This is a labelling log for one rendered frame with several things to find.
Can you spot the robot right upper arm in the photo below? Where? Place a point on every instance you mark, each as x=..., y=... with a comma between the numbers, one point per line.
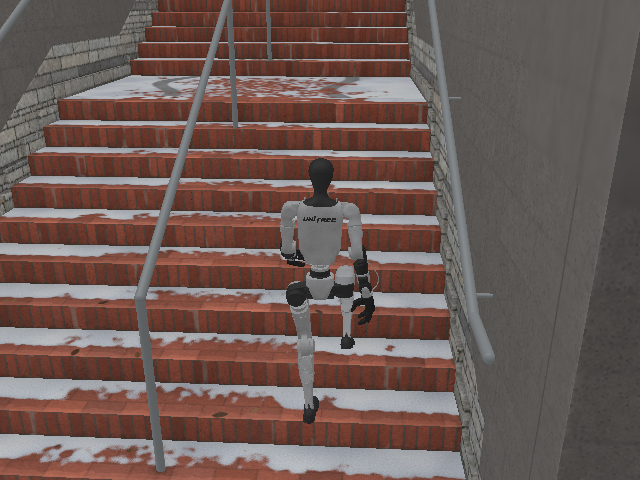
x=352, y=213

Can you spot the robot right foot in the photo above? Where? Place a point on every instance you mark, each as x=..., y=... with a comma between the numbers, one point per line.
x=347, y=342

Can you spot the robot left forearm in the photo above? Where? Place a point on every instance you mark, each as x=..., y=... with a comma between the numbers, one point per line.
x=290, y=257

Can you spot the robot left upper arm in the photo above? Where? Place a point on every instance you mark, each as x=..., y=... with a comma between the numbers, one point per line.
x=288, y=212

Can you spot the robot left shin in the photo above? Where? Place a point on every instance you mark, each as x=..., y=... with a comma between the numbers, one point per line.
x=306, y=373

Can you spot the left robot hand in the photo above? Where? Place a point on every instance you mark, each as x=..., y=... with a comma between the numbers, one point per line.
x=297, y=263

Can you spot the robot right forearm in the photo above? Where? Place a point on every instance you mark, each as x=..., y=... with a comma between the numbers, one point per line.
x=362, y=274

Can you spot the right robot hand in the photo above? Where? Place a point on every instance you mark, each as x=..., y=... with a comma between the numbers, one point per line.
x=369, y=308

